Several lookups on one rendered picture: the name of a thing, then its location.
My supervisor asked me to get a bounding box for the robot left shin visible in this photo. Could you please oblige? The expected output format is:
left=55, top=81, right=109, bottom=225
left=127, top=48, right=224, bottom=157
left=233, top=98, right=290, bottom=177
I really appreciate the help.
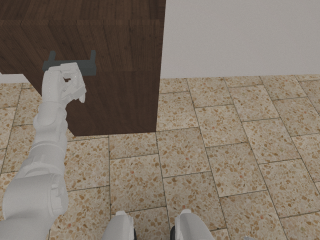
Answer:
left=115, top=210, right=127, bottom=216

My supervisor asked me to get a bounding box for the robot left thigh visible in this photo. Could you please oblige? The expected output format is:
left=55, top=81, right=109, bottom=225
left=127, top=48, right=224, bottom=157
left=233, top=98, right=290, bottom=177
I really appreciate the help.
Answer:
left=101, top=214, right=134, bottom=240

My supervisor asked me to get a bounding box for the handle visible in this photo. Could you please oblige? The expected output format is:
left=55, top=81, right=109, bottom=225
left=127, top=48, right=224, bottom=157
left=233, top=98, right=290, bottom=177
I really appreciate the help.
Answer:
left=42, top=50, right=97, bottom=76

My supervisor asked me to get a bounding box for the cabinet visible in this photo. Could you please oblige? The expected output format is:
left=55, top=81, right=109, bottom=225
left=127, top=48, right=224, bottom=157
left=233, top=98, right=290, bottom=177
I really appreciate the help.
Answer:
left=0, top=0, right=166, bottom=137

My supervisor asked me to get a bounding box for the left robot hand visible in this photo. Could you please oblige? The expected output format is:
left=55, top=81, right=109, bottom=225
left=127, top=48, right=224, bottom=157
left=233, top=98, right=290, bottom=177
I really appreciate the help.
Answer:
left=41, top=62, right=87, bottom=109

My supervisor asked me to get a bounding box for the robot left forearm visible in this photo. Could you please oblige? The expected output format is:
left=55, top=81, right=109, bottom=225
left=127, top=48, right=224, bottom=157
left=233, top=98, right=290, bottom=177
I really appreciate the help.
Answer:
left=2, top=101, right=68, bottom=220

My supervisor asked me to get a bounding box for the left robot upper arm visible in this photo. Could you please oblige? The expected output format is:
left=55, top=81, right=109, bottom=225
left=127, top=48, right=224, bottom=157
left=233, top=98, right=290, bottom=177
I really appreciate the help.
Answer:
left=0, top=173, right=69, bottom=240

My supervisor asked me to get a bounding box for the drawer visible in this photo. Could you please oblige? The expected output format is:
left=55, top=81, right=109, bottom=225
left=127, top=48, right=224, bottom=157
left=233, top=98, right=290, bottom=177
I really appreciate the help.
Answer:
left=0, top=0, right=160, bottom=75

